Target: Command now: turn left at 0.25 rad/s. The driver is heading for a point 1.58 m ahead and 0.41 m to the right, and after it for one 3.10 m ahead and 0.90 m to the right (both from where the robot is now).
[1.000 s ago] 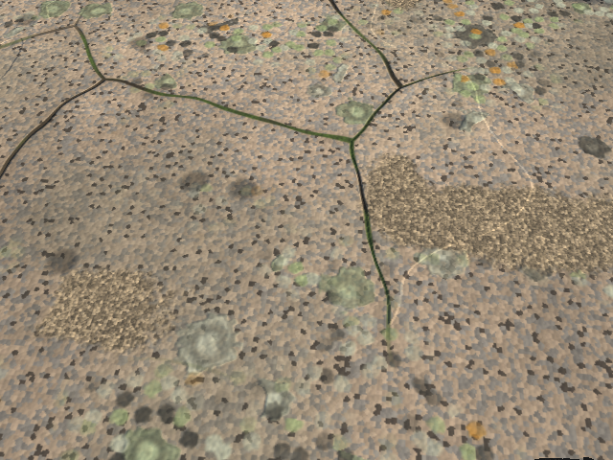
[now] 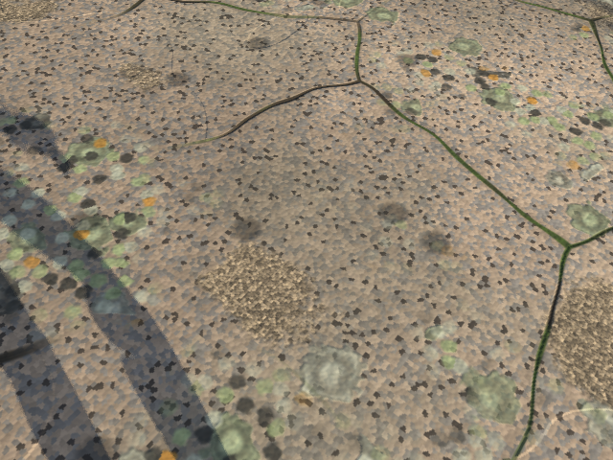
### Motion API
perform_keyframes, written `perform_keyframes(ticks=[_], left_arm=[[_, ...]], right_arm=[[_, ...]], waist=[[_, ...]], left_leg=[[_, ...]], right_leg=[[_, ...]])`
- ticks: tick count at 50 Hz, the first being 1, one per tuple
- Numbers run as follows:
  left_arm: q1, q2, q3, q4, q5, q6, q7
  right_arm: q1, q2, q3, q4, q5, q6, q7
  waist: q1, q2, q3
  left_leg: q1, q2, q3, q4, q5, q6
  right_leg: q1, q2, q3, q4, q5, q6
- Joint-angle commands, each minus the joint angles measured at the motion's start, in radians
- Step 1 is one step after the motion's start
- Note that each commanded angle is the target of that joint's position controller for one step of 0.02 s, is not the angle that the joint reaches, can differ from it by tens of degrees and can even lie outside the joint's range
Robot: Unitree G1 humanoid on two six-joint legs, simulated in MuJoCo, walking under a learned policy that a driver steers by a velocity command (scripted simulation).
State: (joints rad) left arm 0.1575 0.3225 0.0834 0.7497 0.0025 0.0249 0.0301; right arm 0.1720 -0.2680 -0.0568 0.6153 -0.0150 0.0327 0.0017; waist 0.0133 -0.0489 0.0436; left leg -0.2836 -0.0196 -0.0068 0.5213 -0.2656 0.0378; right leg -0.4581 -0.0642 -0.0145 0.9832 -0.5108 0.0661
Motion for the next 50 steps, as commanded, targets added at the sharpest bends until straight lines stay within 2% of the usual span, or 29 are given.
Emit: perform_keyframes(ticks=[1, 3, 5, 8, 10, 11, 12, 13, 14, 15, 16, 17, 19, 23, 29, 50], left_arm=[[-0.011, 0.093, 0.027, -0.052, 0.004, -0.004, 0.010], [0.019, 0.064, 0.017, -0.038, -0.004, -0.006, 0.004], [-0.004, 0.035, 0.002, -0.039, -0.004, -0.007, 0.000], [-0.024, 0.042, -0.004, -0.044, -0.005, -0.007, -0.005], [0.004, 0.043, -0.006, -0.029, -0.007, -0.011, -0.007], [0.032, 0.032, -0.010, -0.014, -0.001, -0.015, -0.010], [0.042, 0.045, -0.012, -0.008, 0.014, -0.020, -0.012], [0.054, 0.090, -0.007, -0.012, 0.022, -0.023, -0.009], [0.026, 0.142, 0.008, 0.009, 0.009, -0.025, -0.010], [0.002, 0.079, -0.004, -0.001, 0.003, -0.031, -0.018], [-0.002, 0.052, -0.013, 0.004, 0.012, -0.037, -0.020], [-0.010, 0.052, -0.015, 0.010, 0.017, -0.043, -0.020], [0.002, 0.039, -0.021, 0.024, 0.014, -0.054, -0.018], [0.019, 0.039, -0.026, 0.049, 0.010, -0.054, -0.008], [0.021, 0.034, -0.032, 0.090, 0.007, -0.052, -0.003], [0.053, 0.017, -0.046, 0.237, 0.003, -0.043, 0.004]], right_arm=[[-0.052, -0.130, -0.028, -0.049, 0.009, -0.032, -0.014], [-0.064, -0.103, -0.018, -0.038, 0.002, -0.033, -0.019], [-0.064, -0.103, -0.018, -0.025, 0.003, -0.031, -0.021], [-0.042, -0.123, -0.021, 0.003, 0.000, -0.023, -0.016], [-0.058, -0.110, -0.013, 0.020, 0.007, -0.022, -0.013], [-0.068, -0.095, -0.006, 0.031, 0.014, -0.023, -0.011], [-0.038, -0.079, 0.000, 0.050, 0.014, -0.030, -0.010], [-0.011, -0.067, 0.004, 0.061, -0.002, -0.038, -0.007], [0.033, -0.068, -0.002, 0.065, -0.006, -0.043, -0.002], [-0.021, -0.089, -0.002, 0.074, -0.012, -0.041, -0.005], [-0.054, -0.095, -0.007, 0.073, -0.006, -0.036, -0.008], [-0.062, -0.082, -0.006, 0.078, -0.002, -0.030, -0.015], [-0.050, -0.075, -0.007, 0.091, -0.001, -0.017, -0.020], [-0.033, -0.063, -0.009, 0.131, 0.003, -0.019, -0.023], [-0.008, -0.066, -0.014, 0.199, 0.006, -0.023, -0.030], [0.017, -0.063, -0.004, 0.392, 0.013, -0.026, -0.045]], waist=[[0.000, 0.197, -0.115], [0.012, 0.191, -0.133], [-0.006, 0.191, -0.125], [-0.034, 0.195, -0.108], [-0.017, 0.185, -0.093], [0.009, 0.167, -0.085], [0.012, 0.128, -0.087], [-0.011, 0.059, -0.100], [-0.075, -0.077, -0.092], [-0.028, -0.055, -0.080], [-0.019, -0.043, -0.063], [-0.020, -0.038, -0.060], [-0.017, -0.027, -0.049], [-0.009, 0.021, -0.042], [-0.008, 0.054, -0.036], [-0.011, 0.048, -0.016]], left_leg=[[0.133, 0.239, -0.211, -0.177, 0.496, 0.180], [0.136, 0.212, -0.169, -0.174, 0.500, 0.177], [0.142, 0.202, -0.164, -0.168, 0.446, 0.172], [0.129, 0.226, -0.216, -0.167, 0.361, 0.197], [0.101, 0.219, -0.238, -0.161, 0.293, 0.186], [0.072, 0.200, -0.229, -0.152, 0.249, 0.160], [0.037, 0.173, -0.221, -0.150, 0.192, 0.114], [0.003, 0.124, -0.184, -0.113, 0.111, 0.063], [0.025, 0.054, -0.109, -0.131, 0.039, 0.024], [0.083, 0.036, -0.087, -0.106, 0.032, -0.006], [0.093, 0.035, -0.082, -0.090, 0.038, -0.007], [0.100, 0.042, -0.085, -0.084, 0.061, 0.000], [0.090, 0.044, -0.092, -0.088, 0.096, 0.007], [0.084, 0.045, -0.090, -0.094, 0.113, 0.001], [0.096, 0.045, -0.085, -0.099, 0.147, -0.012], [0.115, 0.041, -0.060, -0.116, 0.171, -0.020]], right_leg=[[-0.079, -0.004, 0.058, 0.116, 0.077, 0.019], [-0.023, 0.001, 0.048, 0.038, 0.132, 0.029], [0.030, -0.003, 0.043, -0.114, 0.141, 0.028], [0.107, 0.006, 0.030, -0.263, 0.104, 0.020], [0.177, 0.014, 0.023, -0.401, 0.174, 0.006], [0.249, 0.020, 0.015, -0.538, 0.296, -0.008], [0.330, 0.002, 0.047, -0.608, 0.440, -0.025], [0.391, -0.070, 0.121, -0.598, 0.615, -0.051], [0.325, -0.072, 0.105, -0.542, 0.522, -0.095], [0.251, -0.050, 0.101, -0.569, 0.385, -0.108], [0.222, -0.041, 0.097, -0.584, 0.329, -0.095], [0.212, -0.032, 0.091, -0.588, 0.324, -0.080], [0.217, -0.023, 0.080, -0.582, 0.335, -0.068], [0.231, -0.012, 0.071, -0.574, 0.329, -0.067], [0.241, -0.001, 0.064, -0.575, 0.341, -0.073], [0.249, 0.030, 0.043, -0.599, 0.359, -0.077]])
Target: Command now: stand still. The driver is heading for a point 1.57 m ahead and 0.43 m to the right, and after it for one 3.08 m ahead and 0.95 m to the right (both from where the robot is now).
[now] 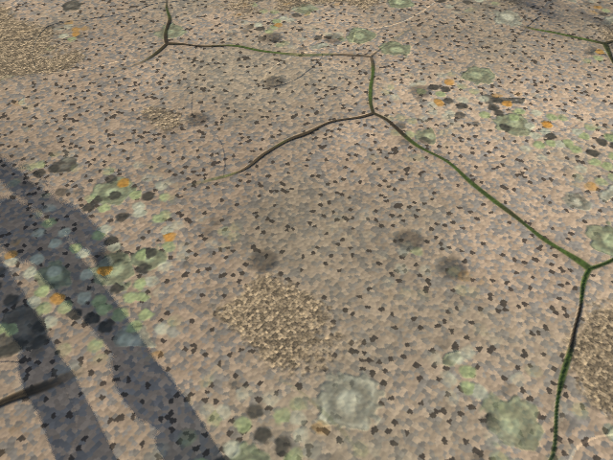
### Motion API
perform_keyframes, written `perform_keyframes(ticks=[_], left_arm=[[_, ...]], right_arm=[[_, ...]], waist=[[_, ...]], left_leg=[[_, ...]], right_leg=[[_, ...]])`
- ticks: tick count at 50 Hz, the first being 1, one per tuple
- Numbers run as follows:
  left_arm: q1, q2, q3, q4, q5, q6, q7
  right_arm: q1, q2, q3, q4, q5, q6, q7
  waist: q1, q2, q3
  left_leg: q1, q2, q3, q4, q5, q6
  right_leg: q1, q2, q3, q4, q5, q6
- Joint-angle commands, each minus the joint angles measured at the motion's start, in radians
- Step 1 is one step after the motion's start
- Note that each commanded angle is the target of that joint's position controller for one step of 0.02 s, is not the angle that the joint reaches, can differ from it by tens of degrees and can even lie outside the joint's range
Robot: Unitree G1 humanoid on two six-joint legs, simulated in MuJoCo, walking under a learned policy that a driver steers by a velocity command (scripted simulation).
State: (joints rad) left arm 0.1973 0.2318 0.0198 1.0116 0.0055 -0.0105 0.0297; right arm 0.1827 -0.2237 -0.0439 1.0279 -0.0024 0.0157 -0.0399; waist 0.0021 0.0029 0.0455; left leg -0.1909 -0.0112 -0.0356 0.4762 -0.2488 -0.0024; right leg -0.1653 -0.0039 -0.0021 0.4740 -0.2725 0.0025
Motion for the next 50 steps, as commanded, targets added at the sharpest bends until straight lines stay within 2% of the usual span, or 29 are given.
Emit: perform_keyframes(ticks=[1, 5, 7, 9, 11, 13, 14, 16, 17, 18, 19, 20, 21, 22, 24, 26, 30, 32, 35, 37, 39, 40, 41, 42, 43, 44, 45, 47, 50], left_arm=[[0.016, 0.107, 0.017, -0.020, 0.000, -0.008, 0.005], [0.028, 0.103, 0.014, -0.003, -0.001, -0.007, 0.007], [0.054, 0.108, 0.018, 0.015, -0.009, -0.002, 0.011], [0.053, 0.132, 0.026, 0.003, -0.017, -0.003, 0.016], [0.103, 0.156, 0.035, 0.007, -0.028, -0.024, 0.013], [0.149, 0.200, 0.053, 0.021, -0.033, -0.042, 0.006], [0.135, 0.197, 0.055, 0.012, -0.034, -0.046, 0.003], [0.047, 0.186, 0.051, -0.024, -0.039, -0.049, -0.006], [-0.006, 0.172, 0.047, -0.046, -0.043, -0.047, -0.010], [-0.041, 0.138, 0.038, -0.067, -0.038, -0.051, -0.013], [-0.065, 0.070, 0.021, -0.099, -0.031, -0.065, -0.015], [-0.082, 0.087, 0.025, -0.128, -0.038, -0.084, -0.011], [-0.062, 0.117, 0.034, -0.120, -0.053, -0.096, -0.018], [-0.031, 0.108, 0.031, -0.103, -0.059, -0.104, -0.029], [-0.060, 0.120, 0.042, -0.105, -0.040, -0.113, -0.039], [-0.082, 0.092, 0.041, -0.114, -0.031, -0.106, -0.053], [-0.261, 0.031, 0.012, -0.190, -0.027, -0.093, -0.061], [-0.314, 0.043, 0.009, -0.215, -0.032, -0.089, -0.064], [-0.342, 0.081, 0.015, -0.242, -0.039, -0.088, -0.073], [-0.282, 0.120, 0.033, -0.237, -0.036, -0.092, -0.077], [-0.031, 0.183, 0.073, -0.165, -0.039, -0.086, -0.068], [0.146, 0.228, 0.091, -0.122, -0.035, -0.080, -0.058], [0.254, 0.312, 0.108, -0.092, -0.011, -0.075, -0.059], [0.221, 0.233, 0.081, -0.091, -0.015, -0.076, -0.064], [0.113, 0.187, 0.066, -0.103, -0.020, -0.084, -0.065], [0.016, 0.154, 0.055, -0.127, -0.019, -0.091, -0.067], [-0.042, 0.128, 0.048, -0.133, -0.008, -0.099, -0.073], [-0.074, 0.089, 0.036, -0.123, 0.004, -0.108, -0.081], [-0.015, 0.120, 0.040, -0.090, -0.001, -0.112, -0.067]], right_arm=[[0.008, -0.106, -0.016, -0.014, 0.000, -0.009, -0.004], [0.012, -0.102, -0.013, 0.008, 0.001, -0.009, -0.004], [0.036, -0.099, -0.013, 0.027, 0.008, -0.007, -0.006], [0.026, -0.109, -0.016, 0.018, 0.013, -0.015, -0.007], [0.003, -0.083, -0.010, 0.001, 0.017, -0.047, 0.002], [-0.014, -0.044, -0.002, -0.012, 0.023, -0.078, 0.020], [-0.016, -0.050, -0.003, -0.014, 0.026, -0.087, 0.028], [0.056, -0.038, -0.002, 0.008, 0.035, -0.099, 0.036], [0.138, -0.051, -0.009, 0.045, 0.034, -0.101, 0.035], [0.229, -0.093, -0.023, 0.079, 0.028, -0.101, 0.032], [0.367, -0.190, -0.050, 0.112, 0.029, -0.104, 0.031], [0.421, -0.232, -0.054, 0.115, 0.017, -0.117, 0.045], [0.347, -0.155, -0.030, 0.094, 0.007, -0.131, 0.046], [0.302, -0.115, -0.018, 0.071, 0.008, -0.139, 0.048], [0.254, -0.096, -0.005, 0.050, 0.011, -0.134, 0.054], [0.281, -0.062, 0.010, 0.050, 0.004, -0.116, 0.047], [0.282, -0.123, 0.007, 0.028, -0.002, -0.102, 0.020], [0.319, -0.151, 0.000, 0.034, 0.005, -0.105, 0.016], [0.328, -0.155, -0.009, 0.044, 0.023, -0.105, 0.015], [0.305, -0.172, -0.019, 0.035, 0.018, -0.096, 0.016], [0.278, -0.173, -0.021, 0.021, 0.004, -0.077, 0.017], [0.273, -0.153, -0.010, -0.001, -0.007, -0.073, 0.019], [0.404, 0.000, 0.029, -0.015, -0.003, -0.092, 0.032], [0.367, -0.041, 0.022, -0.001, 0.016, -0.124, 0.041], [0.261, -0.118, -0.002, -0.044, 0.048, -0.143, 0.046], [0.192, -0.137, -0.005, -0.062, 0.052, -0.151, 0.039], [0.164, -0.132, -0.013, -0.067, 0.041, -0.149, 0.028], [0.206, -0.094, -0.018, -0.060, 0.026, -0.119, 0.020], [0.154, -0.085, -0.022, -0.090, 0.017, -0.096, 0.015]], waist=[[0.000, -0.004, -0.017], [0.000, -0.002, -0.014], [-0.001, -0.012, -0.021], [0.004, -0.032, 0.060], [0.023, -0.079, 0.102], [0.027, -0.175, 0.090], [0.018, -0.168, 0.099], [-0.045, -0.160, 0.106], [-0.085, -0.132, 0.099], [-0.113, -0.046, 0.068], [-0.144, 0.215, 0.015], [-0.152, 0.295, 0.011], [-0.099, 0.144, 0.052], [-0.071, 0.103, 0.054], [-0.050, 0.059, 0.061], [-0.048, 0.083, 0.042], [-0.074, 0.073, 0.090], [-0.083, 0.096, 0.101], [-0.057, 0.099, 0.115], [-0.004, 0.109, 0.052], [0.125, 0.123, -0.115], [0.193, 0.076, -0.229], [0.121, -0.212, -0.406], [0.131, -0.216, -0.412], [0.100, -0.178, -0.221], [0.067, -0.083, -0.128], [0.031, -0.034, -0.077], [-0.027, -0.075, -0.062], [-0.037, -0.070, -0.015]], left_leg=[[0.022, 0.033, -0.030, -0.071, 0.153, 0.020], [0.018, 0.031, -0.026, -0.074, 0.148, 0.018], [0.000, -0.004, 0.008, -0.053, -0.127, 0.030], [-0.116, -0.012, 0.007, -0.020, -0.392, 0.056], [-0.211, -0.004, 0.012, 0.053, -0.351, 0.063], [-0.254, -0.009, 0.069, 0.212, -0.184, 0.053], [-0.236, 0.014, 0.053, 0.240, -0.173, 0.066], [-0.084, 0.015, 0.070, 0.088, -0.186, 0.099], [0.075, -0.001, 0.073, -0.027, -0.121, 0.102], [0.209, 0.051, -0.029, -0.078, -0.084, 0.107], [0.354, 0.229, -0.354, -0.228, -0.236, 0.193], [0.389, 0.387, -0.652, -0.313, -0.222, 0.300], [0.381, 0.392, -0.607, -0.289, -0.169, 0.300], [0.381, 0.348, -0.495, -0.283, -0.110, 0.265], [0.362, 0.297, -0.324, -0.300, 0.087, 0.204], [0.314, 0.241, -0.197, -0.315, 0.251, 0.180], [0.136, 0.187, -0.073, -0.377, 0.288, 0.180], [0.105, 0.198, -0.058, -0.409, 0.271, 0.183], [0.194, 0.245, -0.043, -0.387, 0.335, 0.166], [0.270, 0.264, -0.022, -0.283, 0.598, 0.142], [0.245, 0.220, 0.026, 0.021, 0.886, 0.104], [0.040, 0.181, 0.039, 0.294, 0.687, 0.077], [-0.327, -0.018, 0.047, 0.715, 0.065, 0.010], [-0.436, -0.038, -0.106, 0.878, -0.291, 0.032], [-0.532, 0.020, -0.090, 0.933, -0.238, 0.052], [-0.502, 0.079, -0.064, 0.894, -0.137, 0.065], [-0.450, 0.119, -0.048, 0.831, -0.065, 0.065], [-0.336, 0.162, -0.054, 0.746, -0.012, 0.064], [-0.378, 0.179, -0.031, 0.638, 0.040, 0.039]], right_leg=[[-0.044, -0.030, 0.030, -0.091, 0.120, -0.014], [-0.046, -0.027, 0.029, -0.093, 0.117, -0.015], [-0.057, -0.006, 0.018, -0.092, -0.154, -0.034], [-0.126, -0.036, 0.078, -0.114, -0.443, -0.080], [-0.105, -0.124, 0.213, -0.171, -0.523, -0.138], [-0.051, -0.271, 0.420, -0.278, -0.554, -0.220], [-0.086, -0.302, 0.460, -0.302, -0.530, -0.238], [-0.180, -0.258, 0.369, -0.270, -0.451, -0.201], [-0.260, -0.189, 0.273, -0.209, -0.371, -0.159], [-0.341, -0.111, 0.162, -0.045, -0.225, -0.110], [-0.501, 0.018, -0.028, 0.293, -0.130, -0.038], [-0.641, 0.051, 0.008, 0.535, -0.285, -0.029], [-0.715, -0.011, 0.080, 0.682, -0.249, -0.047], [-0.739, -0.044, 0.089, 0.719, -0.157, -0.068], [-0.749, -0.098, 0.060, 0.664, -0.017, -0.075], [-0.679, -0.108, 0.016, 0.587, 0.053, -0.051], [-0.532, -0.065, -0.052, 0.274, 0.214, -0.004], [-0.445, -0.038, -0.071, 0.169, 0.271, -0.007], [-0.423, -0.038, -0.038, 0.078, 0.289, -0.047], [-0.329, -0.010, -0.045, 0.064, 0.252, -0.081], [-0.015, 0.048, -0.082, 0.079, 0.210, -0.128], [0.280, -0.069, 0.053, 0.104, 0.168, -0.176], [0.604, -0.342, 0.570, -0.026, -0.132, -0.345], [0.569, -0.373, 0.807, -0.212, -0.234, -0.345], [0.411, -0.346, 0.659, -0.231, -0.216, -0.290], [0.237, -0.312, 0.505, -0.250, -0.099, -0.261], [0.093, -0.273, 0.390, -0.273, 0.023, -0.240], [-0.046, -0.211, 0.257, -0.321, 0.105, -0.224], [-0.103, -0.197, 0.182, -0.378, 0.150, -0.249]])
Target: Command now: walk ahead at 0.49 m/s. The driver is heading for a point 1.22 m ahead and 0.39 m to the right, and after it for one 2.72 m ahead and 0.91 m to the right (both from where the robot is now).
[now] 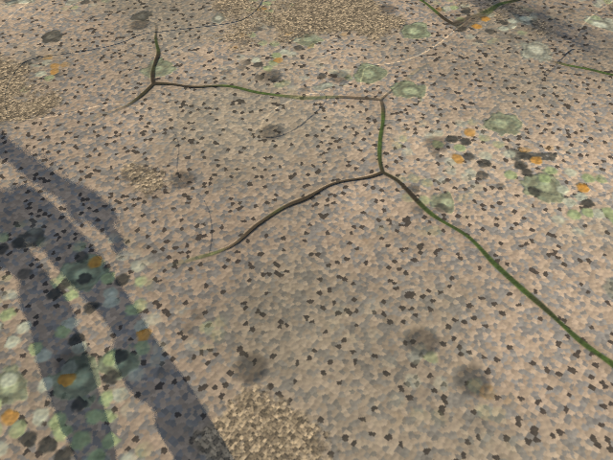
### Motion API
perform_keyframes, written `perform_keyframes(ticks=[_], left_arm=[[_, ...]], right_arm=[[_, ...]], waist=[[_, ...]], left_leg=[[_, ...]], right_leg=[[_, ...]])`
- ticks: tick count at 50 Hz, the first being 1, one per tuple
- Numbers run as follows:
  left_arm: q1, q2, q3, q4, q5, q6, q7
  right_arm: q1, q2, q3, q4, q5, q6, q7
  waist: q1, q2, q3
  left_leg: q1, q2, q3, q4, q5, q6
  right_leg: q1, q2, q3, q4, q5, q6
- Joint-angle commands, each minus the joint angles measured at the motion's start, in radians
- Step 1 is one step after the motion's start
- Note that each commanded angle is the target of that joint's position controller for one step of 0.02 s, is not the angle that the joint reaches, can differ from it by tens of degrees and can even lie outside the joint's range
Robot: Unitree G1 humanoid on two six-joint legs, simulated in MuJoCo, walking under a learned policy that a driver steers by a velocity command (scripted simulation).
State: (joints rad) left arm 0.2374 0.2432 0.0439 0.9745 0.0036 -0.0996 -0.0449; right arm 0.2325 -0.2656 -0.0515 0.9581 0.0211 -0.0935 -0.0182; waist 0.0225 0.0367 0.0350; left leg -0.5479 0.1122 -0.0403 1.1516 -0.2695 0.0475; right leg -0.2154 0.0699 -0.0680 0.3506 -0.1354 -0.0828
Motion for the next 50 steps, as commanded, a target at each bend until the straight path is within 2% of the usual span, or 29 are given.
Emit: perform_keyframes(ticks=[1, 3, 7, 11, 14, 15, 16, 17, 18, 19, 20, 21, 22, 24, 26, 28, 31, 34, 37, 39, 42, 43, 44, 45, 46, 47, 48, 49, 50], left_arm=[[-0.032, 0.126, 0.019, -0.046, 0.002, -0.023, 0.017], [0.014, 0.141, 0.022, -0.034, 0.000, -0.017, 0.033], [0.090, 0.160, 0.024, -0.017, -0.012, -0.007, 0.049], [0.172, 0.165, 0.029, 0.018, -0.021, 0.012, 0.052], [0.177, 0.181, 0.039, 0.025, -0.023, 0.030, 0.056], [0.159, 0.190, 0.042, 0.020, -0.022, 0.035, 0.056], [0.142, 0.187, 0.040, 0.014, -0.021, 0.041, 0.055], [0.137, 0.157, 0.026, 0.002, -0.013, 0.043, 0.053], [0.205, 0.072, -0.002, -0.027, -0.001, 0.032, 0.046], [0.265, 0.008, -0.023, -0.013, -0.012, 0.010, 0.043], [0.171, 0.136, 0.012, -0.022, -0.047, -0.004, 0.043], [0.096, 0.164, 0.022, -0.049, -0.061, -0.011, 0.046], [0.061, 0.155, 0.026, -0.051, -0.052, -0.008, 0.054], [0.091, 0.108, 0.034, -0.042, -0.042, 0.019, 0.056], [0.105, 0.065, 0.033, -0.042, -0.044, 0.044, 0.054], [0.065, 0.065, 0.038, -0.067, -0.038, 0.057, 0.055], [-0.015, 0.062, 0.040, -0.106, -0.028, 0.053, 0.046], [-0.124, 0.043, 0.028, -0.148, -0.021, 0.047, 0.025], [-0.219, 0.033, 0.020, -0.200, -0.021, 0.047, 0.005], [-0.254, 0.039, 0.020, -0.233, -0.024, 0.048, -0.009], [-0.196, 0.087, 0.043, -0.255, -0.029, 0.053, -0.022], [-0.103, 0.121, 0.062, -0.241, -0.034, 0.055, -0.022], [0.053, 0.176, 0.094, -0.204, -0.036, 0.056, -0.012], [0.192, 0.271, 0.129, -0.174, -0.033, 0.067, 0.013], [0.134, 0.349, 0.136, -0.203, -0.037, 0.060, 0.018], [0.172, 0.267, 0.108, -0.212, -0.020, 0.051, 0.015], [0.142, 0.208, 0.092, -0.210, -0.012, 0.038, 0.016], [0.068, 0.170, 0.082, -0.220, -0.018, 0.027, 0.013], [0.001, 0.132, 0.070, -0.236, -0.020, 0.023, 0.015]], right_arm=[[0.053, -0.053, -0.018, -0.041, -0.012, 0.014, -0.008], [-0.036, -0.057, -0.020, -0.074, -0.019, 0.010, -0.004], [-0.186, -0.032, -0.007, -0.117, -0.012, -0.003, 0.013], [-0.297, -0.036, 0.003, -0.160, -0.002, -0.010, 0.037], [-0.298, -0.066, -0.003, -0.182, 0.001, -0.018, 0.054], [-0.256, -0.087, -0.011, -0.175, 0.001, -0.021, 0.056], [-0.158, -0.117, -0.029, -0.150, -0.001, -0.023, 0.053], [0.026, -0.173, -0.056, -0.099, -0.004, -0.025, 0.044], [0.190, -0.272, -0.081, -0.071, -0.028, -0.024, 0.035], [0.233, -0.255, -0.074, -0.056, -0.023, -0.017, 0.040], [0.190, -0.167, -0.048, -0.062, -0.018, -0.019, 0.037], [0.094, -0.135, -0.037, -0.081, -0.016, -0.021, 0.032], [0.019, -0.102, -0.027, -0.091, -0.021, -0.024, 0.033], [-0.043, -0.060, -0.017, -0.087, -0.035, -0.031, 0.038], [-0.044, -0.063, -0.020, -0.072, -0.038, -0.036, 0.036], [-0.029, -0.084, -0.028, -0.059, -0.042, -0.039, 0.026], [-0.010, -0.103, -0.033, -0.050, -0.043, -0.033, 0.008], [0.016, -0.126, -0.038, -0.047, -0.035, -0.024, -0.005], [0.082, -0.140, -0.045, -0.027, -0.023, -0.006, -0.011], [0.100, -0.151, -0.050, -0.022, -0.014, 0.012, -0.011], [0.063, -0.192, -0.064, -0.044, -0.006, 0.034, -0.019], [0.049, -0.205, -0.067, -0.051, -0.005, 0.043, -0.022], [0.027, -0.205, -0.064, -0.061, -0.001, 0.048, -0.022], [0.042, -0.173, -0.051, -0.084, -0.021, 0.038, -0.021], [0.116, -0.025, -0.008, -0.140, -0.035, 0.001, -0.003], [0.007, -0.109, -0.020, -0.164, 0.006, -0.050, 0.017], [-0.070, -0.131, -0.025, -0.189, 0.038, -0.070, 0.025], [-0.071, -0.123, -0.024, -0.183, 0.024, -0.075, 0.019], [-0.069, -0.138, -0.035, -0.170, -0.006, -0.067, 0.010]], waist=[[-0.048, -0.091, 0.012], [-0.025, -0.076, 0.026], [0.024, -0.075, 0.037], [0.058, -0.070, 0.062], [0.030, -0.089, 0.044], [0.001, -0.106, 0.015], [-0.058, -0.110, -0.045], [-0.137, -0.095, -0.165], [-0.147, 0.059, -0.340], [-0.130, 0.231, -0.455], [-0.147, 0.140, -0.335], [-0.122, 0.103, -0.202], [-0.092, 0.044, -0.134], [-0.032, 0.068, -0.067], [-0.010, 0.059, -0.036], [-0.007, 0.037, -0.008], [-0.019, 0.020, 0.015], [-0.053, 0.002, 0.041], [-0.086, -0.015, 0.069], [-0.086, -0.008, 0.073], [-0.020, 0.046, -0.002], [0.036, 0.059, -0.057], [0.122, 0.041, -0.138], [0.163, -0.087, -0.227], [0.034, -0.317, -0.320], [0.105, -0.190, -0.386], [0.101, -0.146, -0.257], [0.043, -0.038, -0.159], [0.006, -0.023, -0.121]], left_leg=[[-0.071, 0.061, -0.025, -0.096, 0.108, -0.024], [-0.139, 0.060, -0.022, -0.231, 0.222, -0.041], [-0.094, 0.010, 0.027, -0.488, 0.391, -0.048], [-0.116, -0.014, 0.030, -0.602, 0.360, -0.037], [-0.083, -0.034, 0.032, -0.651, 0.247, 0.000], [-0.007, -0.057, 0.050, -0.660, 0.208, 0.015], [0.150, -0.090, 0.075, -0.682, 0.198, 0.037], [0.421, -0.073, 0.055, -0.664, 0.217, 0.074], [0.840, 0.182, -0.278, -0.645, 0.168, 0.189], [0.998, 0.323, -0.643, -0.793, 0.015, 0.267], [0.903, 0.286, -0.568, -0.831, -0.050, 0.212], [0.750, 0.260, -0.411, -0.858, 0.010, 0.169], [0.611, 0.222, -0.302, -0.898, 0.077, 0.147], [0.444, 0.160, -0.145, -0.973, 0.141, 0.117], [0.387, 0.143, -0.047, -1.010, 0.220, 0.123], [0.384, 0.142, 0.022, -1.028, 0.287, 0.131], [0.413, 0.130, 0.106, -1.042, 0.329, 0.123], [0.442, 0.126, 0.180, -1.054, 0.338, 0.109], [0.563, 0.161, 0.214, -1.019, 0.390, 0.107], [0.643, 0.186, 0.233, -0.968, 0.479, 0.098], [0.683, 0.190, 0.274, -0.786, 0.921, 0.066], [0.667, 0.179, 0.283, -0.644, 1.031, 0.053], [0.581, 0.141, 0.300, -0.432, 0.986, 0.021], [0.326, 0.087, 0.301, -0.114, 0.615, -0.027], [-0.117, -0.156, 0.165, 0.261, -0.275, -0.092], [-0.233, -0.136, -0.057, 0.320, -0.291, -0.058], [-0.292, -0.086, -0.056, 0.282, -0.215, -0.026], [-0.248, -0.035, -0.055, 0.169, -0.135, -0.019], [-0.170, -0.002, -0.050, 0.073, -0.098, -0.026]], right_leg=[[-0.039, -0.275, 0.242, -0.266, 0.022, -0.169], [0.009, -0.273, 0.224, -0.272, 0.054, -0.161], [0.054, -0.244, 0.148, -0.269, 0.091, -0.124], [0.192, -0.289, 0.145, -0.219, 0.116, -0.121], [0.295, -0.335, 0.159, -0.140, 0.232, -0.100], [0.306, -0.333, 0.152, -0.086, 0.362, -0.088], [0.284, -0.302, 0.135, 0.039, 0.524, -0.071], [0.178, -0.244, 0.104, 0.252, 0.535, -0.042], [-0.176, -0.127, 0.047, 0.632, 0.214, 0.019], [-0.414, -0.006, 0.133, 0.864, -0.444, 0.044], [-0.506, -0.062, 0.219, 0.960, -0.426, 0.026], [-0.536, -0.114, 0.191, 0.951, -0.325, 0.016], [-0.494, -0.158, 0.175, 0.903, -0.235, 0.020], [-0.386, -0.206, 0.181, 0.830, -0.138, 0.027], [-0.376, -0.213, 0.173, 0.810, -0.102, 0.034], [-0.436, -0.215, 0.182, 0.763, -0.029, 0.046], [-0.486, -0.205, 0.176, 0.595, 0.114, 0.059], [-0.463, -0.193, 0.102, 0.427, 0.212, 0.055], [-0.512, -0.184, 0.063, 0.338, 0.189, 0.036], [-0.528, -0.170, 0.035, 0.306, 0.119, 0.016], [-0.363, -0.083, -0.049, 0.300, -0.025, -0.036], [-0.238, -0.042, -0.068, 0.296, -0.062, -0.062], [-0.006, -0.001, -0.061, 0.220, -0.004, -0.100], [0.289, -0.132, 0.174, 0.184, -0.017, -0.159], [0.598, -0.380, 0.784, 0.041, -0.149, -0.371], [0.629, -0.407, 0.893, -0.078, -0.192, -0.361], [0.540, -0.378, 0.734, -0.073, -0.126, -0.310], [0.371, -0.329, 0.599, -0.070, -0.014, -0.267], [0.243, -0.288, 0.502, -0.077, 0.080, -0.237]])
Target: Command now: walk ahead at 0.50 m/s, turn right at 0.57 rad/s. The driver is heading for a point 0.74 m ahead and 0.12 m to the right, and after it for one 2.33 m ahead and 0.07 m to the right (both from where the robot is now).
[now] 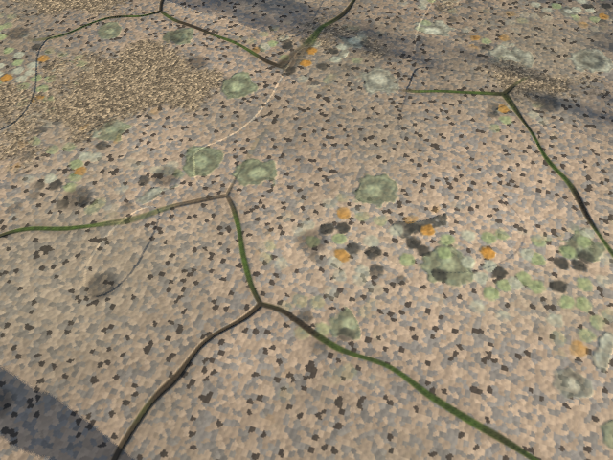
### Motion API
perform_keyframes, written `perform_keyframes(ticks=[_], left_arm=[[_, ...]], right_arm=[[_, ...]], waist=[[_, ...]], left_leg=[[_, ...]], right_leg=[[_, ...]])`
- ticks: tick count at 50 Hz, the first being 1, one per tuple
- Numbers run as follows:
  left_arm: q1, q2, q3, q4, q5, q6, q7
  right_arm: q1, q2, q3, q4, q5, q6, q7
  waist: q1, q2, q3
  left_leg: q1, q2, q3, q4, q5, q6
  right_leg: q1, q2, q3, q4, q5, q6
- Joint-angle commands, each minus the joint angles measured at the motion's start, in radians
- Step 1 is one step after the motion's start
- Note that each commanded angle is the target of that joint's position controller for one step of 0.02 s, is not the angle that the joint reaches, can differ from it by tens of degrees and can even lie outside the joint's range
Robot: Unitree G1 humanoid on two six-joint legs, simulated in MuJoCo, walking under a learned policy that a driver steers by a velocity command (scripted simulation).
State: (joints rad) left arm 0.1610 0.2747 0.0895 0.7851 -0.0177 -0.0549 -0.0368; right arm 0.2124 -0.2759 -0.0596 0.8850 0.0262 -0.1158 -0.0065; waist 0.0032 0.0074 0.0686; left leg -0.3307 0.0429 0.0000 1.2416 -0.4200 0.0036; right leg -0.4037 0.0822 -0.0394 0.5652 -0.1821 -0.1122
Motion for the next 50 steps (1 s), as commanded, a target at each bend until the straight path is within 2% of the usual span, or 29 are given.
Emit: perform_keyframes(ticks=[1, 3, 5, 8, 10, 13, 15, 17, 18, 19, 20, 21, 22, 23, 24, 26, 28, 31, 36, 40, 42, 43, 44, 45, 46, 47, 48, 49, 50], left_arm=[[0.044, 0.090, 0.018, -0.063, 0.009, -0.023, 0.011], [0.048, 0.114, 0.022, -0.068, 0.005, -0.025, 0.022], [0.080, 0.150, 0.031, -0.065, 0.003, -0.026, 0.036], [0.121, 0.159, 0.034, -0.060, -0.004, -0.016, 0.050], [0.150, 0.158, 0.034, -0.054, -0.005, -0.010, 0.052], [0.195, 0.150, 0.033, -0.038, -0.011, -0.003, 0.052], [0.204, 0.146, 0.032, -0.038, -0.009, 0.004, 0.057], [0.185, 0.147, 0.032, -0.048, -0.005, 0.010, 0.062], [0.167, 0.125, 0.024, -0.059, -0.002, 0.011, 0.060], [0.151, 0.075, 0.004, -0.081, 0.008, 0.006, 0.055], [0.284, 0.008, -0.016, -0.105, -0.012, -0.004, 0.054], [0.306, 0.084, -0.011, -0.100, -0.026, -0.008, 0.055], [0.219, 0.163, 0.009, -0.099, -0.026, -0.002, 0.055], [0.151, 0.167, 0.012, -0.113, -0.015, 0.004, 0.056], [0.112, 0.152, 0.014, -0.128, -0.004, 0.006, 0.053], [0.124, 0.111, 0.013, -0.134, -0.011, 0.017, 0.044], [0.113, 0.075, 0.005, -0.151, -0.013, 0.028, 0.040], [0.063, 0.064, -0.001, -0.182, -0.005, 0.031, 0.036], [-0.077, 0.043, -0.015, -0.217, -0.005, 0.017, 0.005], [-0.158, 0.052, -0.014, -0.262, -0.008, 0.019, -0.015], [-0.119, 0.079, 0.000, -0.267, 0.001, 0.021, -0.016], [-0.022, 0.109, 0.019, -0.244, 0.004, 0.022, -0.013], [0.147, 0.158, 0.049, -0.191, 0.002, 0.024, -0.003], [0.309, 0.244, 0.074, -0.157, 0.002, 0.032, 0.018], [0.268, 0.322, 0.070, -0.167, 0.001, 0.022, 0.018], [0.284, 0.224, 0.044, -0.177, 0.006, 0.010, 0.012], [0.240, 0.189, 0.030, -0.162, 0.012, -0.001, 0.009], [0.165, 0.161, 0.018, -0.161, 0.014, -0.007, 0.009], [0.101, 0.128, 0.008, -0.162, 0.022, -0.012, 0.008]], right_arm=[[-0.027, -0.132, -0.033, -0.094, -0.021, -0.030, -0.001], [-0.021, -0.112, -0.034, -0.105, -0.034, -0.006, -0.002], [-0.079, -0.088, -0.026, -0.131, -0.043, 0.006, -0.007], [-0.194, -0.061, -0.014, -0.167, -0.041, 0.006, -0.003], [-0.256, -0.053, -0.008, -0.189, -0.031, 0.001, 0.006], [-0.307, -0.078, -0.012, -0.220, -0.019, -0.008, 0.017], [-0.302, -0.104, -0.021, -0.227, -0.017, -0.019, 0.026], [-0.231, -0.126, -0.031, -0.214, -0.016, -0.032, 0.028], [-0.134, -0.151, -0.045, -0.190, -0.023, -0.037, 0.024], [0.015, -0.199, -0.060, -0.174, -0.042, -0.041, 0.016], [0.147, -0.285, -0.084, -0.147, -0.058, -0.028, 0.012], [0.151, -0.217, -0.070, -0.140, -0.030, -0.019, 0.019], [0.095, -0.137, -0.048, -0.160, -0.022, -0.011, 0.016], [0.042, -0.112, -0.038, -0.169, -0.029, 0.000, 0.013], [0.003, -0.091, -0.030, -0.163, -0.035, 0.006, 0.013], [-0.022, -0.076, -0.024, -0.153, -0.041, 0.003, 0.012], [-0.015, -0.094, -0.032, -0.139, -0.033, -0.005, 0.013], [-0.001, -0.135, -0.046, -0.122, -0.032, -0.008, 0.010], [0.031, -0.168, -0.053, -0.102, -0.023, 0.012, 0.002], [0.084, -0.204, -0.063, -0.077, -0.002, 0.034, 0.003], [0.089, -0.231, -0.069, -0.069, 0.009, 0.045, 0.002], [0.081, -0.240, -0.069, -0.067, 0.012, 0.051, 0.000], [0.085, -0.215, -0.056, -0.063, 0.008, 0.054, -0.002], [0.101, -0.149, -0.027, -0.087, -0.029, 0.047, -0.002], [0.206, -0.044, 0.011, -0.117, -0.037, 0.022, 0.013], [0.103, -0.151, -0.012, -0.103, 0.011, 0.002, 0.023], [0.019, -0.171, -0.019, -0.132, 0.038, -0.004, 0.027], [0.001, -0.157, -0.015, -0.128, 0.022, -0.003, 0.019], [0.005, -0.157, -0.020, -0.114, 0.001, 0.005, 0.014]], waist=[[-0.005, -0.008, -0.134], [-0.026, -0.008, -0.113], [-0.016, -0.014, -0.088], [0.027, -0.053, -0.066], [0.058, -0.077, -0.062], [0.077, -0.096, -0.062], [0.066, -0.108, -0.070], [0.021, -0.142, -0.086], [-0.030, -0.139, -0.136], [-0.100, -0.078, -0.265], [-0.070, 0.207, -0.423], [-0.069, 0.279, -0.418], [-0.090, 0.156, -0.266], [-0.081, 0.083, -0.175], [-0.060, 0.065, -0.103], [-0.021, 0.107, -0.066], [-0.016, 0.101, -0.057], [-0.020, 0.069, -0.058], [-0.071, 0.054, -0.026], [-0.083, 0.057, 0.006], [-0.037, 0.080, -0.031], [0.029, 0.082, -0.090], [0.115, 0.058, -0.178], [0.166, -0.082, -0.293], [0.044, -0.283, -0.421], [0.126, -0.136, -0.438], [0.122, -0.121, -0.284], [0.077, -0.062, -0.201], [0.038, -0.060, -0.149]], left_leg=[[-0.318, 0.084, -0.094, -0.059, 0.079, 0.009], [-0.273, 0.084, -0.076, -0.151, 0.106, -0.024], [-0.286, 0.070, -0.056, -0.273, 0.192, -0.056], [-0.249, 0.023, -0.043, -0.520, 0.403, -0.070], [-0.197, -0.012, -0.033, -0.641, 0.505, -0.066], [-0.181, -0.031, -0.057, -0.723, 0.504, -0.050], [-0.169, -0.037, -0.074, -0.765, 0.437, -0.031], [-0.080, -0.045, -0.062, -0.795, 0.364, 0.001], [0.066, -0.039, -0.053, -0.825, 0.376, 0.030], [0.319, 0.095, -0.168, -0.790, 0.352, 0.094], [0.701, 0.339, -0.588, -0.836, 0.192, 0.258], [0.720, 0.402, -0.809, -0.919, -0.037, 0.284], [0.593, 0.356, -0.663, -0.942, -0.094, 0.233], [0.459, 0.310, -0.512, -0.953, 0.001, 0.194], [0.338, 0.267, -0.407, -0.981, 0.109, 0.181], [0.219, 0.215, -0.266, -1.034, 0.217, 0.164], [0.192, 0.216, -0.183, -1.074, 0.297, 0.184], [0.223, 0.232, -0.088, -1.097, 0.411, 0.201], [0.263, 0.202, 0.083, -1.090, 0.471, 0.156], [0.359, 0.245, 0.123, -1.049, 0.546, 0.134], [0.394, 0.254, 0.149, -0.938, 0.843, 0.123], [0.384, 0.239, 0.176, -0.802, 0.988, 0.107], [0.289, 0.201, 0.210, -0.603, 1.002, 0.080], [0.021, 0.154, 0.221, -0.278, 0.604, 0.035], [-0.326, -0.025, 0.089, 0.035, -0.189, -0.009], [-0.410, -0.001, -0.064, 0.131, -0.170, 0.003], [-0.471, 0.037, -0.052, 0.124, -0.090, 0.017], [-0.427, 0.079, -0.051, 0.051, -0.004, 0.017], [-0.366, 0.101, -0.053, -0.007, 0.036, 0.006]], right_leg=[[0.340, -0.277, 0.432, -0.313, 0.185, -0.202], [0.248, -0.257, 0.389, -0.341, 0.263, -0.204], [0.198, -0.234, 0.336, -0.355, 0.310, -0.198], [0.155, -0.169, 0.274, -0.341, 0.246, -0.143], [0.141, -0.157, 0.276, -0.329, 0.180, -0.115], [0.205, -0.188, 0.347, -0.272, 0.124, -0.101], [0.274, -0.214, 0.412, -0.210, 0.112, -0.092], [0.297, -0.218, 0.453, -0.141, 0.162, -0.075], [0.273, -0.174, 0.432, -0.049, 0.222, -0.048], [0.164, -0.119, 0.367, 0.189, 0.165, -0.011], [-0.186, 0.028, 0.227, 0.538, -0.222, 0.069], [-0.356, -0.028, 0.229, 0.706, -0.410, 0.082], [-0.409, -0.078, 0.230, 0.764, -0.327, 0.089], [-0.391, -0.116, 0.188, 0.757, -0.250, 0.094], [-0.366, -0.143, 0.179, 0.707, -0.199, 0.096], [-0.288, -0.188, 0.163, 0.640, -0.149, 0.093], [-0.291, -0.203, 0.143, 0.589, -0.122, 0.101], [-0.332, -0.215, 0.139, 0.472, -0.013, 0.116], [-0.271, -0.190, 0.060, 0.200, 0.198, 0.103], [-0.247, -0.162, 0.015, 0.090, 0.109, 0.062], [-0.137, -0.103, -0.026, 0.056, -0.001, 0.021], [0.007, -0.061, -0.050, 0.014, -0.002, -0.007], [0.265, -0.020, -0.058, -0.039, 0.073, -0.040], [0.588, -0.198, 0.196, -0.014, 0.133, -0.100], [0.804, -0.444, 0.742, -0.154, -0.056, -0.272], [0.777, -0.467, 0.769, -0.233, -0.105, -0.251], [0.657, -0.435, 0.590, -0.238, -0.005, -0.207], [0.504, -0.397, 0.453, -0.238, 0.181, -0.170], [0.381, -0.360, 0.344, -0.249, 0.345, -0.148]])
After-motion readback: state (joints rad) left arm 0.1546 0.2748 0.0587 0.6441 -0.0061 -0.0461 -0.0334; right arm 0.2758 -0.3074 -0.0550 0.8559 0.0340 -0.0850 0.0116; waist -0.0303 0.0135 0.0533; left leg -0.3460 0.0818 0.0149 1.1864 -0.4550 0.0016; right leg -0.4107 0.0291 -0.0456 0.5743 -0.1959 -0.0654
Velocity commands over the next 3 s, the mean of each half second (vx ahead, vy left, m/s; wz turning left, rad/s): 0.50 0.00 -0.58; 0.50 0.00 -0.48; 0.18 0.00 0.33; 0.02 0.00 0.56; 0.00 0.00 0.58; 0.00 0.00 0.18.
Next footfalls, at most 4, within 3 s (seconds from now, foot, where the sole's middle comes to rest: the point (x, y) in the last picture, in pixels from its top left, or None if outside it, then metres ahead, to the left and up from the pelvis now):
0.38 left None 0.42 0.12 -0.76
0.88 right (441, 405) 0.56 -0.25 -0.76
1.38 left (388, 297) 0.82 -0.15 -0.76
1.80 right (484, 326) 0.74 -0.37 -0.76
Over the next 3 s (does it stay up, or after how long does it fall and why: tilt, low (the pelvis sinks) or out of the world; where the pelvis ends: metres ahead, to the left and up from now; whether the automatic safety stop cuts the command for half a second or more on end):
stays up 0.71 -0.24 0.01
